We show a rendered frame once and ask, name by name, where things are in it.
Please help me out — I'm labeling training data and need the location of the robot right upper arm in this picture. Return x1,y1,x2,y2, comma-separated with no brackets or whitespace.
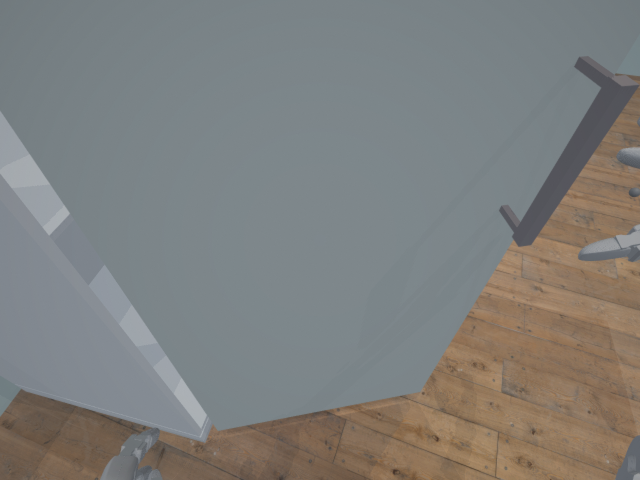
615,435,640,480

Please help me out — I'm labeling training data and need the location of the right robot hand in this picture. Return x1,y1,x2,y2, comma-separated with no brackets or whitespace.
578,117,640,262

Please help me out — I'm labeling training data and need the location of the fridge door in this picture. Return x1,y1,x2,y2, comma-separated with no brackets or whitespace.
0,0,640,431

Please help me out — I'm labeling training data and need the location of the handle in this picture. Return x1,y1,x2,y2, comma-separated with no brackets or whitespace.
499,56,639,247

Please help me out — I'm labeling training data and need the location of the left robot hand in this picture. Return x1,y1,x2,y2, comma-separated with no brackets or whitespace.
100,428,163,480

